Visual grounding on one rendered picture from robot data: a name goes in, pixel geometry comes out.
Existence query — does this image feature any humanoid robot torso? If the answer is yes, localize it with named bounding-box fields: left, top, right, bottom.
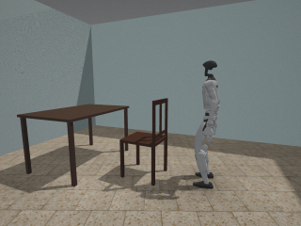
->
left=202, top=78, right=218, bottom=126

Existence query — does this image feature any robot left hand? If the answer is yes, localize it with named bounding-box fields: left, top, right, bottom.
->
left=201, top=126, right=213, bottom=145

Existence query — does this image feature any chair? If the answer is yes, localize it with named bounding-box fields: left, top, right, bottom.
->
left=119, top=98, right=168, bottom=186

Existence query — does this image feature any table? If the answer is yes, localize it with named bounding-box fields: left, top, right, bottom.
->
left=17, top=104, right=129, bottom=186

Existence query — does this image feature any right robot forearm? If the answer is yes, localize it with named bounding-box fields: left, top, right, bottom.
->
left=215, top=103, right=220, bottom=121

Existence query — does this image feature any robot right hand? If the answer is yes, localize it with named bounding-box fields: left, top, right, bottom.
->
left=212, top=121, right=217, bottom=135

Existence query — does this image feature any left robot upper arm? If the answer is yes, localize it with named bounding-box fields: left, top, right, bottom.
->
left=204, top=80, right=218, bottom=105

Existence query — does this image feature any left robot shin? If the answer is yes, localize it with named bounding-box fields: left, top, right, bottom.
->
left=195, top=153, right=209, bottom=185

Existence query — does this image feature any left robot forearm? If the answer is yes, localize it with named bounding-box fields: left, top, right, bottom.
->
left=206, top=100, right=217, bottom=128

